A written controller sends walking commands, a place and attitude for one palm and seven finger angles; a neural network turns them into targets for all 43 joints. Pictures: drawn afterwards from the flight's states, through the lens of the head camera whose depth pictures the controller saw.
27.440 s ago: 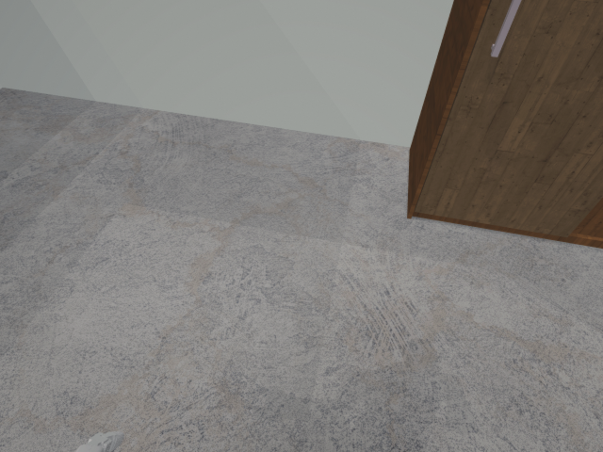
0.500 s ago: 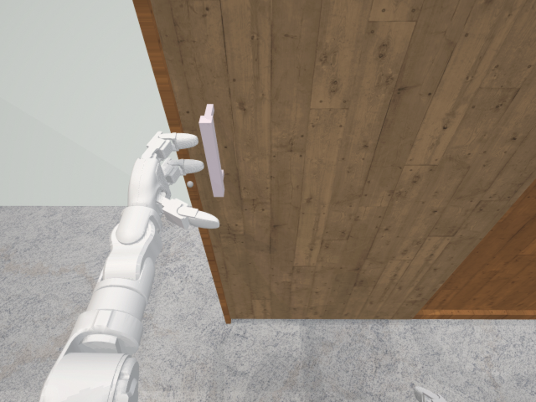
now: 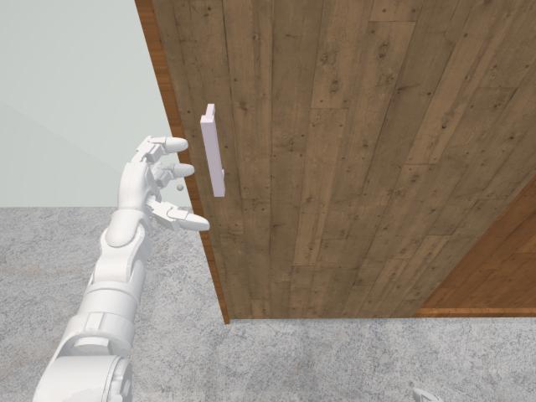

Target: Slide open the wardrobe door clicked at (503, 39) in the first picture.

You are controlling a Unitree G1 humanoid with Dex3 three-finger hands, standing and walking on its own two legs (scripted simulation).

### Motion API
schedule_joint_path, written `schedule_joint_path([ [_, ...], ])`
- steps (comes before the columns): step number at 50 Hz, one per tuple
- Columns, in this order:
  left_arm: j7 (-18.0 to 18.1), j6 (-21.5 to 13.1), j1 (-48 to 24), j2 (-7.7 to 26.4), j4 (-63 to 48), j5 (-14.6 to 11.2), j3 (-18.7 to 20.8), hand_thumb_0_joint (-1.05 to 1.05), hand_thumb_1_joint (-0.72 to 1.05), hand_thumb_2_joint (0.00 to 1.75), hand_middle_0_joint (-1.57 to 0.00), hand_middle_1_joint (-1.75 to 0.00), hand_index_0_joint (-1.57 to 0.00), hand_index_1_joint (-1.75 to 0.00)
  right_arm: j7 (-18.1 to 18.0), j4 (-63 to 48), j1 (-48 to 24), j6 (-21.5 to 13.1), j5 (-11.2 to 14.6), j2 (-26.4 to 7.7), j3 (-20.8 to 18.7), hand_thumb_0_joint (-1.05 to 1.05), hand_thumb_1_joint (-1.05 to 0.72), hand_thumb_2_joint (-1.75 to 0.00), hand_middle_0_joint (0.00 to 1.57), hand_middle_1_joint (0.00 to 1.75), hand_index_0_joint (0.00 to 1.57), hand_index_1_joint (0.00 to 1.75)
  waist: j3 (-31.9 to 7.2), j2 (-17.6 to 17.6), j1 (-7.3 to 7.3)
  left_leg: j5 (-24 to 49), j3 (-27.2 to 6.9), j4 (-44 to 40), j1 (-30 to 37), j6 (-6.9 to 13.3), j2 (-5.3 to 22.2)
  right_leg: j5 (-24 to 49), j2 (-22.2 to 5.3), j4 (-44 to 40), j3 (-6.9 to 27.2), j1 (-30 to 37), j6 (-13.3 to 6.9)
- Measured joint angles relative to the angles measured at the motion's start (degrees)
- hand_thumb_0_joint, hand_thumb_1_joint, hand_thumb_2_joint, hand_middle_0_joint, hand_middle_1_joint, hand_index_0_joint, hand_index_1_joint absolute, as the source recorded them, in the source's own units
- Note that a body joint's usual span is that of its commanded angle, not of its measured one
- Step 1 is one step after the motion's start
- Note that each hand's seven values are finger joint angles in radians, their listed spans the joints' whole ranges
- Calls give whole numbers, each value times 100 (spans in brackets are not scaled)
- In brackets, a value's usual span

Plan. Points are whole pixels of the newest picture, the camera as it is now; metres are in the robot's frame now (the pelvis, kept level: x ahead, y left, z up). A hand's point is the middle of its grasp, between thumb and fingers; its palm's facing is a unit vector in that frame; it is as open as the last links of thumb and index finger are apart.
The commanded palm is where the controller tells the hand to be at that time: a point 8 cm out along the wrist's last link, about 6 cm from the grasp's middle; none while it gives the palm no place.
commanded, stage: move the hooked fingers beside the handle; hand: left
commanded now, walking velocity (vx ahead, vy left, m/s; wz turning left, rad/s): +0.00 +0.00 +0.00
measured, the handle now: (215, 152) +0.48 +0.10 +0.12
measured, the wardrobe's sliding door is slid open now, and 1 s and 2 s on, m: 0.00 0.00 0.00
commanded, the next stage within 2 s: feel for the door with the fingertips in 1.36 s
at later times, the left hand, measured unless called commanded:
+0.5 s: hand (178, 183) +0.41 +0.15 +0.12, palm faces +0.00 -1.00 +0.00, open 14.0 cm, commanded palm +0.38 +0.21 +0.12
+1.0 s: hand (179, 181) +0.41 +0.15 +0.12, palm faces +0.00 -1.00 +0.00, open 14.0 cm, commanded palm +0.38 +0.20 +0.12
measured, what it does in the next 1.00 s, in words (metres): stands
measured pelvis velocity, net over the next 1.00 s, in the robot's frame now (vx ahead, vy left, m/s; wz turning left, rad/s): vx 0.00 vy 0.00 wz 0.00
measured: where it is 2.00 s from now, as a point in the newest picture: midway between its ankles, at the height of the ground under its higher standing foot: outside the picture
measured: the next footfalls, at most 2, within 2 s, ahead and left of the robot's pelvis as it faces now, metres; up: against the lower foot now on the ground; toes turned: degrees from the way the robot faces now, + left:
none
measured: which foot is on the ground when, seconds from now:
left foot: down 0.00-1.00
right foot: down 0.00-1.00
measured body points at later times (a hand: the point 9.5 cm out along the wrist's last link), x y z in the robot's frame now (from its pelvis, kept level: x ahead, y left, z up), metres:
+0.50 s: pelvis +0.00 +0.00 +0.00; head +0.02 -0.01 +0.45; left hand +0.40 +0.20 +0.12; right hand +0.10 -0.25 -0.11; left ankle +0.04 +0.11 -0.72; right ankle -0.04 -0.10 -0.72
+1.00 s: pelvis +0.00 +0.00 +0.00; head +0.03 -0.01 +0.45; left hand +0.40 +0.20 +0.12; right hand +0.12 -0.26 -0.11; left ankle +0.04 +0.11 -0.72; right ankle -0.04 -0.10 -0.72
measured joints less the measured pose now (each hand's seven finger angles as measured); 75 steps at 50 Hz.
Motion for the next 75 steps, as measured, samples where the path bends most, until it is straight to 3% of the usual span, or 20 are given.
schedule_joint_path([
  [22,-77,-27,-286,117,219,-8,19,-2,-50,29,-30,-120,-30,-120,-69,19,-113,-54,9,-10,39,1,-91,-90,20,30,20,30,87,-7,-2,39,-46,19,-73,-2,-12,17,-4,29,-44,-62,-3],
  [31,-142,27,-88,172,137,-20,183,-2,-50,30,-30,-120,-31,-120,-57,-8,-39,-7,11,-13,40,1,-91,-90,20,30,20,30,27,-8,-23,14,8,-30,-6,-10,6,6,8,-4,16,-25,-10],
  [45,-171,86,-204,168,91,-40,53,-2,-50,29,-30,-120,-30,-120,-96,-4,-148,-52,23,-44,19,1,-91,-90,20,30,20,30,94,-8,5,15,-60,-15,-37,-27,-11,-6,4,-14,-50,-21,-25],
  [58,-184,167,163,184,-169,-38,215,-2,-50,30,-30,-120,-30,-120,-59,-110,-102,21,18,-7,39,1,-91,-90,20,30,20,30,24,-25,22,-3,1,-96,107,-42,8,-15,17,-65,18,85,-38],
  [67,-319,155,261,174,-407,-158,61,-2,-50,29,-30,-120,-30,-120,-107,-22,-160,-14,51,-63,14,1,-91,-90,20,30,20,30,49,15,94,17,-70,-90,149,-37,-14,4,9,-105,-52,175,-31],
  [75,-234,226,-10,189,-87,-96,101,-2,-50,29,-30,-120,-30,-120,-127,-75,-265,-40,26,-40,53,1,-91,-90,20,30,20,30,118,-20,29,84,-73,-94,63,-27,-21,45,1,-64,-58,69,-27],
])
